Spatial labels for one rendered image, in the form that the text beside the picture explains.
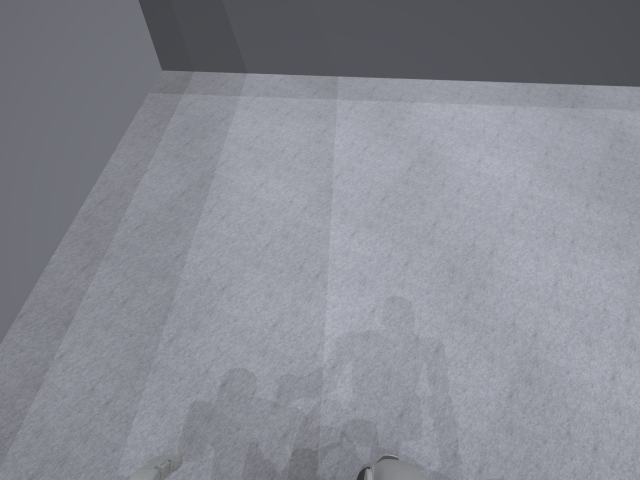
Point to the left robot hand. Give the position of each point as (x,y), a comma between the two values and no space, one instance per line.
(158,468)

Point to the robot right thigh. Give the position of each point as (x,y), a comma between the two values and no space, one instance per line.
(391,469)

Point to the right robot shin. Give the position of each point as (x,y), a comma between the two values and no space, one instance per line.
(387,457)

